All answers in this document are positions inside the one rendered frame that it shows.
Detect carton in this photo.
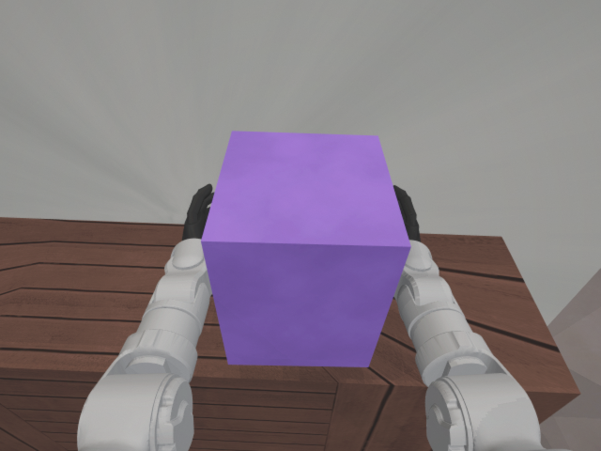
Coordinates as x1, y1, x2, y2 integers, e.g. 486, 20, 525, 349
201, 131, 411, 367

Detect robot right forearm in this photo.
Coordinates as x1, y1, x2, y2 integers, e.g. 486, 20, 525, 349
394, 240, 541, 442

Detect robot left hand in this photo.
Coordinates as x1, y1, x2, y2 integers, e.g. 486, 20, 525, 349
182, 184, 215, 241

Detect robot left upper arm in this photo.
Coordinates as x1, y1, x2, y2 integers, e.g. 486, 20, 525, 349
78, 373, 194, 451

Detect robot left forearm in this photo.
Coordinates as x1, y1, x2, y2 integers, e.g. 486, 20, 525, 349
77, 239, 212, 448

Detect robot right upper arm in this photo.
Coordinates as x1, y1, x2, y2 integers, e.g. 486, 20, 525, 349
425, 373, 572, 451

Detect pedestal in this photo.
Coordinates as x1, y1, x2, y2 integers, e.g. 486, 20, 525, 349
0, 217, 580, 451

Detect robot right hand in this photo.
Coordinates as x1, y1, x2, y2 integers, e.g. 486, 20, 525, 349
393, 185, 421, 242

